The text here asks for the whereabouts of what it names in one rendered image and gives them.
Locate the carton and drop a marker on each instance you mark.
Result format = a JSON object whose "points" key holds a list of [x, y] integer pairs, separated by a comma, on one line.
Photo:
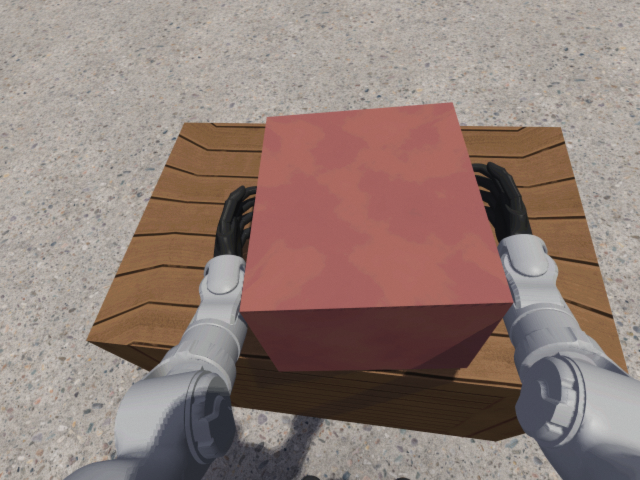
{"points": [[370, 246]]}

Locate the robot right upper arm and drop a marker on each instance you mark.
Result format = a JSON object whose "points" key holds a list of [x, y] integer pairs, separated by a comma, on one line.
{"points": [[585, 419]]}

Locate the robot left hand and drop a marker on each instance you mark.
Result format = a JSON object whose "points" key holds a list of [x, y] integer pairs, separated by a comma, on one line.
{"points": [[230, 236]]}

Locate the robot left upper arm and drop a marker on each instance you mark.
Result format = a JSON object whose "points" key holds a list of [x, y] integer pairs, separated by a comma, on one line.
{"points": [[168, 428]]}

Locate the left robot forearm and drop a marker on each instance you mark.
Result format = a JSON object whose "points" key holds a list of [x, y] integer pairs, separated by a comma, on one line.
{"points": [[214, 338]]}

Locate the robot right hand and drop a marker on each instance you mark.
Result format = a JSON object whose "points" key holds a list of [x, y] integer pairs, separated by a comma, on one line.
{"points": [[507, 212]]}

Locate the pedestal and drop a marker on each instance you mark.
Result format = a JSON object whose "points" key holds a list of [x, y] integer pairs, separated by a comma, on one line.
{"points": [[155, 292]]}

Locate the right robot forearm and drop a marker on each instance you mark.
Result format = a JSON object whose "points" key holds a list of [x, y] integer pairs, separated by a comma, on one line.
{"points": [[539, 322]]}

